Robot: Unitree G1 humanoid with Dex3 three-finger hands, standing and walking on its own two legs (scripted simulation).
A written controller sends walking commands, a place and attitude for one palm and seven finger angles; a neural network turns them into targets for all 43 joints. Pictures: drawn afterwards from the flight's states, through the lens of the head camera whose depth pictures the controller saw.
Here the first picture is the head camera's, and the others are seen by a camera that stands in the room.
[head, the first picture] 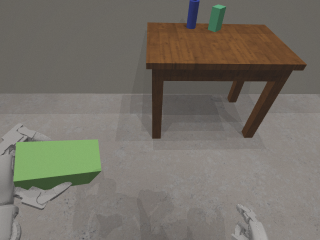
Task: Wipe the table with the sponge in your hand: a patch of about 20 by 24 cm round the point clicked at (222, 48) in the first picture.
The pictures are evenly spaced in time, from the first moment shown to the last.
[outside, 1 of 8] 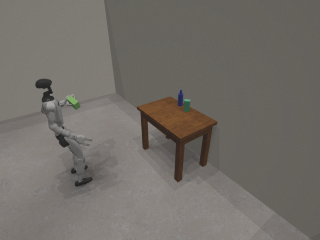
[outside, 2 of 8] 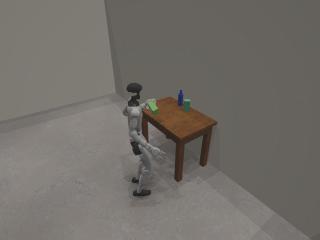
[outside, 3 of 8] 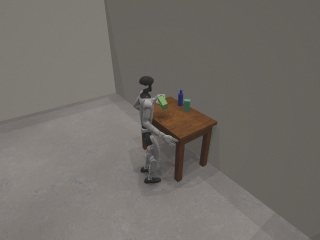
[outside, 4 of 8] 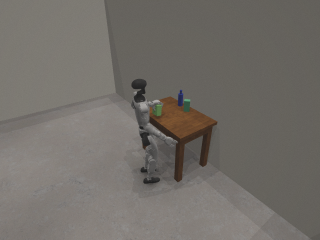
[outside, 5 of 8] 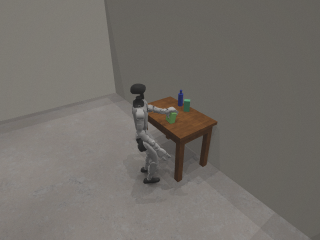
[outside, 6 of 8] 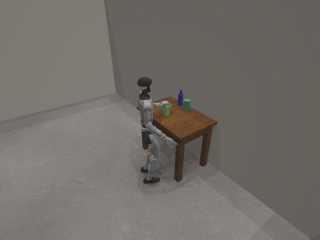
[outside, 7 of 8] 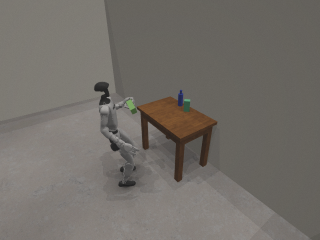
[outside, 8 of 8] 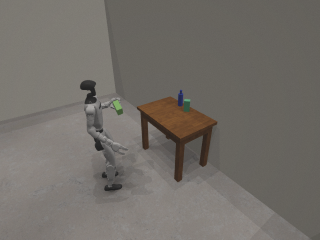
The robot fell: no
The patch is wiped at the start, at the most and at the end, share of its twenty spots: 0.00 1.00 1.00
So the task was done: yes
